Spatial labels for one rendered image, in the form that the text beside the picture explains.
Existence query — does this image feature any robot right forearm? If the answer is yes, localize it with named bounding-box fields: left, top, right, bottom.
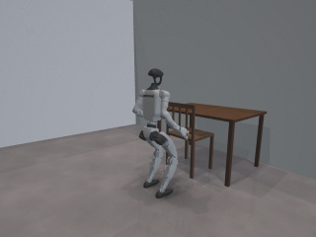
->
left=165, top=112, right=182, bottom=133

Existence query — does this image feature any table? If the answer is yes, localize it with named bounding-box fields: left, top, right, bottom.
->
left=157, top=103, right=267, bottom=187

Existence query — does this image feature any robot right thigh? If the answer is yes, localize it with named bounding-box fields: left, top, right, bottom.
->
left=152, top=131, right=178, bottom=165

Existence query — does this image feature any robot left foot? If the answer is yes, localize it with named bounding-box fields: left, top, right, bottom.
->
left=143, top=179, right=160, bottom=189

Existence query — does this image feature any right robot upper arm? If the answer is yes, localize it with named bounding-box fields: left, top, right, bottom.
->
left=159, top=90, right=170, bottom=119

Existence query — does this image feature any chair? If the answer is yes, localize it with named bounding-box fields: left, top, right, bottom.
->
left=166, top=102, right=214, bottom=179

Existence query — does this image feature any right robot hand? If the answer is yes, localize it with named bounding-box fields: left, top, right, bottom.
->
left=178, top=127, right=190, bottom=141

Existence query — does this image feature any left robot upper arm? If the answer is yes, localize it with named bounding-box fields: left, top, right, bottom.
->
left=132, top=89, right=146, bottom=115

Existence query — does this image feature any robot left forearm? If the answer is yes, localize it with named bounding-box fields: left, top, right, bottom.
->
left=137, top=111, right=144, bottom=118

